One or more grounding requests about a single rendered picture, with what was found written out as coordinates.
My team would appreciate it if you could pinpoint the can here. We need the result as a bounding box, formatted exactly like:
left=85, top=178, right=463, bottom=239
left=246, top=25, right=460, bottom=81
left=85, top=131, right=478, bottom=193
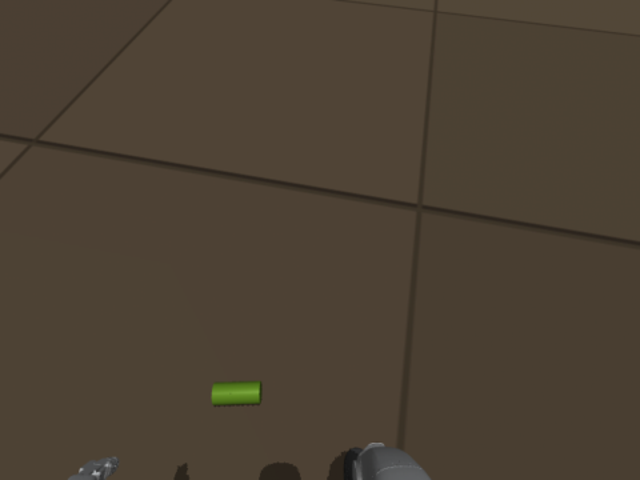
left=212, top=381, right=262, bottom=405

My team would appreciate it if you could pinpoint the left robot hand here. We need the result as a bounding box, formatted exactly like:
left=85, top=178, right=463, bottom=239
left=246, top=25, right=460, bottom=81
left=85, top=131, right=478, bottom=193
left=68, top=457, right=119, bottom=480

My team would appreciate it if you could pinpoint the right robot foot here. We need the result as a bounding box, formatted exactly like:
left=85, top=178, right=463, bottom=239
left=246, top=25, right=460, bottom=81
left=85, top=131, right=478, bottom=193
left=344, top=448, right=363, bottom=480

